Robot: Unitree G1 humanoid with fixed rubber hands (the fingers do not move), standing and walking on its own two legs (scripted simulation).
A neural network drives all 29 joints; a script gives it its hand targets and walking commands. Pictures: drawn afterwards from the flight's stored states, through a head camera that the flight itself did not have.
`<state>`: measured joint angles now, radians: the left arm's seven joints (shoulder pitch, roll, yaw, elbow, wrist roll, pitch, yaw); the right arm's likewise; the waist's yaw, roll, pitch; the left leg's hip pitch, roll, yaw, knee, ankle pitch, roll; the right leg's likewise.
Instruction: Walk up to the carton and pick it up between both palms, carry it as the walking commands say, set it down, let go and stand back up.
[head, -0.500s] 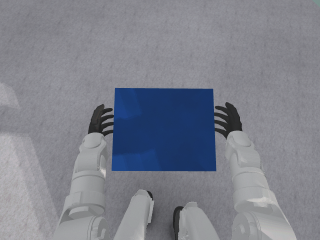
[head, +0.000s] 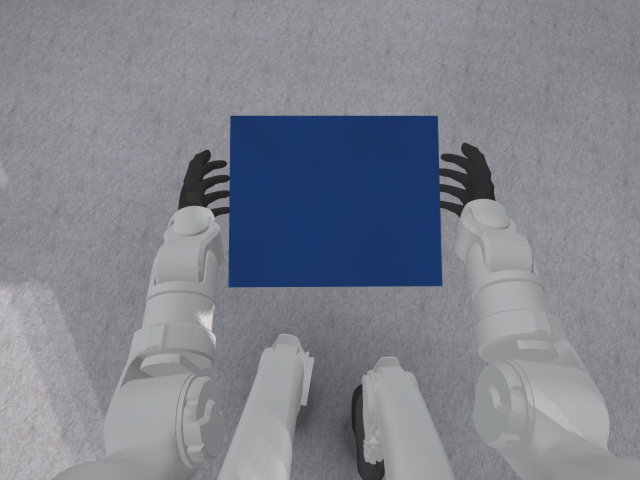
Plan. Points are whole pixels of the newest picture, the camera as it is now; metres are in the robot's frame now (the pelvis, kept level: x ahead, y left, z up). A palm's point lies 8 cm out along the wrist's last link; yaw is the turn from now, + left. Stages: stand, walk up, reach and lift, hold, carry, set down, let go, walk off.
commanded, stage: set down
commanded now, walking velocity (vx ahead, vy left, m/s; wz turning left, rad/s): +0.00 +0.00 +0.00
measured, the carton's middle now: (332, 209) +0.47 +0.05 -0.15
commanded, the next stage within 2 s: none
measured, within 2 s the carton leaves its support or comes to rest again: neither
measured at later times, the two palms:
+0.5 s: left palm (213, 216) +0.44 +0.23 -0.17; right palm (438, 218) +0.48 -0.11 -0.17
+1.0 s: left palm (221, 212) +0.48 +0.24 -0.25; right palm (420, 216) +0.51 -0.10 -0.24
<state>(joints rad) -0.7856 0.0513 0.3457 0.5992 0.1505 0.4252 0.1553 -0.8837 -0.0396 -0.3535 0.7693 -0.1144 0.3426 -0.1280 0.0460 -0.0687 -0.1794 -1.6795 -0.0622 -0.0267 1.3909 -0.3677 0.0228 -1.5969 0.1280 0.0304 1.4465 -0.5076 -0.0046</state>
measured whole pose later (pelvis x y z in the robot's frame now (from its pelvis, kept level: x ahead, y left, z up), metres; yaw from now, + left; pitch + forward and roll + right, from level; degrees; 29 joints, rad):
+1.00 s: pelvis -0.07 +0.01 -0.14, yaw -1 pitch +25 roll -5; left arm -1.46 0.29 0.26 0.71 0.03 0.48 0.20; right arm -1.46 -0.23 -0.38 0.77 -0.02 0.39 -0.17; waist 0.09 -0.04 0.52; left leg -1.94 -0.09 -0.03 1.87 -0.37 0.03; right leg -1.84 0.15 -0.03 1.93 -0.55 0.03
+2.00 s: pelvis -0.02 +0.01 -0.22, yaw -4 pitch +33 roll -2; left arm -1.51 0.43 0.17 1.04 -0.17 0.25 0.12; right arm -1.57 -0.34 -0.06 1.01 0.18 0.26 -0.17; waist 0.09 -0.02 0.52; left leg -2.22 0.01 0.05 2.20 -0.55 0.07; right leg -2.13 0.16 -0.04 2.26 -0.70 0.01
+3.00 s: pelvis -0.01 +0.01 -0.25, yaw -4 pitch +31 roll +0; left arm -1.47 0.44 0.25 1.08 -0.16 0.16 -0.01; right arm -1.55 -0.33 -0.15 1.06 0.12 0.18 -0.06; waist 0.09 -0.04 0.52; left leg -2.26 0.05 0.09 2.31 -0.59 0.09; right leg -2.19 0.10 -0.05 2.38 -0.74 -0.03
